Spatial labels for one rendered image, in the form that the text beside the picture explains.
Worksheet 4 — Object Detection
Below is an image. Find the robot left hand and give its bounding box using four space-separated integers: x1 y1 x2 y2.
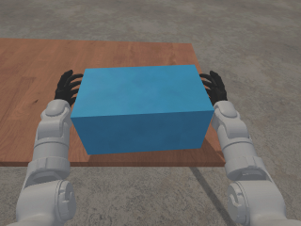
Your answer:
54 70 84 107

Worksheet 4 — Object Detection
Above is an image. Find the carton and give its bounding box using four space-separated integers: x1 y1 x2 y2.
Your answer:
71 64 214 155

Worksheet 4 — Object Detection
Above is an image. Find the robot left upper arm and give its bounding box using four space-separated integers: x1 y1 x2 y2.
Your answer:
6 179 77 226

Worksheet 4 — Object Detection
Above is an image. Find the robot right hand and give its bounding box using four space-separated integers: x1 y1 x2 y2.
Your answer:
199 71 228 106

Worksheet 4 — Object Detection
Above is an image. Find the right robot forearm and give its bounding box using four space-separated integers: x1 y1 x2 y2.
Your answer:
211 100 287 217

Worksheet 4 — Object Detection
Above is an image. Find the left robot forearm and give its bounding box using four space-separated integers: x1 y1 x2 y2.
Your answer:
15 99 72 222

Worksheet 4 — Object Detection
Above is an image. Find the robot right upper arm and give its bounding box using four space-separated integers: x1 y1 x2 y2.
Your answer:
227 180 301 226

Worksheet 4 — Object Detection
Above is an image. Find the table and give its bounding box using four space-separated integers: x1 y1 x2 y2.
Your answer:
0 38 226 168

